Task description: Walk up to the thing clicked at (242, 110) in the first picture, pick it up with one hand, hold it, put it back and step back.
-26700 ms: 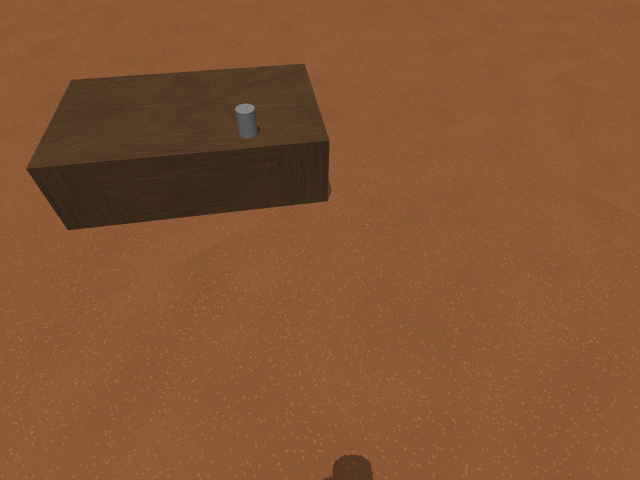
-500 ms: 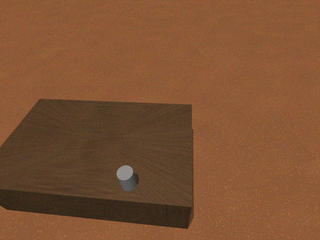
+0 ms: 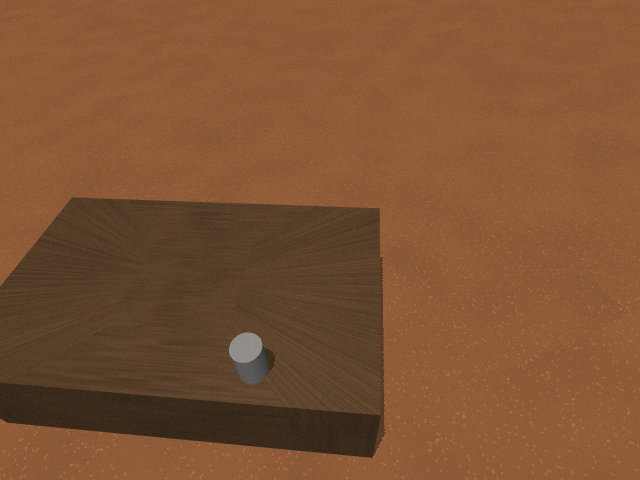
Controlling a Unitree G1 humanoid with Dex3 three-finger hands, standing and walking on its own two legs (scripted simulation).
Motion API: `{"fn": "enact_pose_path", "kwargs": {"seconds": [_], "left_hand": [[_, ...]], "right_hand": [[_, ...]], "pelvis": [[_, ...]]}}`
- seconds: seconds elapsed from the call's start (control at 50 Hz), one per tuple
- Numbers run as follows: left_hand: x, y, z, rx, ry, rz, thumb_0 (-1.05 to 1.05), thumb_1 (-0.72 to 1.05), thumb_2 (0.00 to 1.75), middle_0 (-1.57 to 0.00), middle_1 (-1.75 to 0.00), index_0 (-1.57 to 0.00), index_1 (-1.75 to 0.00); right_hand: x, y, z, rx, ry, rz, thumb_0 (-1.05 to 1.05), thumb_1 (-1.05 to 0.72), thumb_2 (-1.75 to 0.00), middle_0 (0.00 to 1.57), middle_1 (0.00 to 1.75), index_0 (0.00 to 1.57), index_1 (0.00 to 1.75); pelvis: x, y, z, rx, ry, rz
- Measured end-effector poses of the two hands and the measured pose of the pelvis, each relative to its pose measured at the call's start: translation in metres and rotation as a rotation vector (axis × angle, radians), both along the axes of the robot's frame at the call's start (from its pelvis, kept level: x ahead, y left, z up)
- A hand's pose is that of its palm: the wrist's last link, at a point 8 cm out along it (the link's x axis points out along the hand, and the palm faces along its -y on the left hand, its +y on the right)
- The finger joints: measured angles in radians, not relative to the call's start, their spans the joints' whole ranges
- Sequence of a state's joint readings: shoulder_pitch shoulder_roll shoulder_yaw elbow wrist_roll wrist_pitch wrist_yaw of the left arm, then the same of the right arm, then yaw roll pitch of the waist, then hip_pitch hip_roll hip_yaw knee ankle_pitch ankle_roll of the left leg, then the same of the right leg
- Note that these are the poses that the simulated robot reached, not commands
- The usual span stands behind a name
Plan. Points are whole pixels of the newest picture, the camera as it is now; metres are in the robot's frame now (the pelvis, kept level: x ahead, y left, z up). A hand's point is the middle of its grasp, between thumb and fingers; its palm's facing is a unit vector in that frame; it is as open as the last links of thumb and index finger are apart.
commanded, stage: home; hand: left
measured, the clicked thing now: (249, 358) +0.49 +0.20 -0.39
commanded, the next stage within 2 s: stand in 0.02 s
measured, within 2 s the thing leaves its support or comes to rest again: neither
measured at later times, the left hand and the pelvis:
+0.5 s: hand out of the picture +0.09 +0.25 -0.15, palm faces -0.01 -0.93 -0.37, open 11.0 cm; pelvis +0.01 +0.00 +0.00, yaw +0 degrees
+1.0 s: hand out of the picture +0.10 +0.25 -0.15, palm faces -0.02 -0.93 -0.36, open 7.4 cm; pelvis +0.02 +0.00 +0.00, yaw -1 degrees
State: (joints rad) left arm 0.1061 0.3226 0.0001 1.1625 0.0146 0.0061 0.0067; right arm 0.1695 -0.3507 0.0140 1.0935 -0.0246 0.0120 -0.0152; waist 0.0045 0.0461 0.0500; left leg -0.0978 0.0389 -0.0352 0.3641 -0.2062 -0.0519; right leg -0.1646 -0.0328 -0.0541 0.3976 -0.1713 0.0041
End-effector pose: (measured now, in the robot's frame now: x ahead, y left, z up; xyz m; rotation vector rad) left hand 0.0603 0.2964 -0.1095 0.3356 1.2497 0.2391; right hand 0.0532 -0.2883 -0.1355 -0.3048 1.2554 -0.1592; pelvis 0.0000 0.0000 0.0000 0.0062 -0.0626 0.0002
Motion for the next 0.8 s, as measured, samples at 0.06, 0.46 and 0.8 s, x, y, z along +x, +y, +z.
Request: {"fn": "enact_pose_path", "kwargs": {"seconds": [0.06,0.46,0.8], "left_hand": [[0.002,0.000,0.000,-0.001,0.000,-0.001,0.00,-0.57,0.03,-0.05,-0.05,-0.05,-0.05],[0.022,-0.001,0.000,-0.010,-0.003,-0.007,0.00,0.15,0.66,-0.19,-0.27,-0.19,-0.27],[0.031,0.000,0.000,-0.013,-0.010,-0.013,0.00,0.87,0.89,-0.20,-0.30,-0.20,-0.30]], "right_hand": [[0.003,-0.001,0.001,-0.002,0.000,-0.001,0.01,-0.90,-0.90,0.20,0.30,0.20,0.30],[0.021,-0.005,0.004,-0.014,-0.001,-0.006,0.01,-0.90,-0.90,0.20,0.30,0.20,0.30],[0.026,-0.005,0.006,-0.013,-0.005,-0.011,0.01,-0.90,-0.90,0.20,0.30,0.20,0.30]], "pelvis": [[0.001,0.000,0.000,0.000,0.003,-0.001],[0.014,0.001,0.002,-0.001,0.017,-0.004],[0.018,0.000,0.002,-0.002,0.021,-0.008]]}}
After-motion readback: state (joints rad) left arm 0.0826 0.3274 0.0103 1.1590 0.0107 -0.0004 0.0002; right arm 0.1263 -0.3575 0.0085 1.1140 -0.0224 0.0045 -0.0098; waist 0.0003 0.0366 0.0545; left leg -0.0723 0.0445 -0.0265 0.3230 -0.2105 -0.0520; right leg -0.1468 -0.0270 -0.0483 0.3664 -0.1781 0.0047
